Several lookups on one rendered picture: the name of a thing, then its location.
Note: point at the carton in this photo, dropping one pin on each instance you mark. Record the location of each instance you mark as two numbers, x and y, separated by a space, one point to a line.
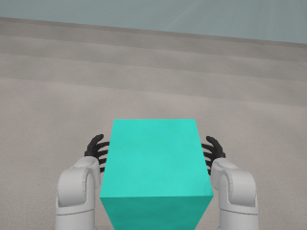
155 176

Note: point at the robot right forearm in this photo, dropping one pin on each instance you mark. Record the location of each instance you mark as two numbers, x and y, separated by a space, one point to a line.
237 196

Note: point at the robot right hand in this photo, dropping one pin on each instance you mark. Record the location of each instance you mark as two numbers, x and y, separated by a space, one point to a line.
217 152

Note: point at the robot left forearm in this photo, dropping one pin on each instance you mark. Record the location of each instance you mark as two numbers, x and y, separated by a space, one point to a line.
76 195

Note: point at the robot left hand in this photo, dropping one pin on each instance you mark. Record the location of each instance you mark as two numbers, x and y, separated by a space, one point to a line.
93 147

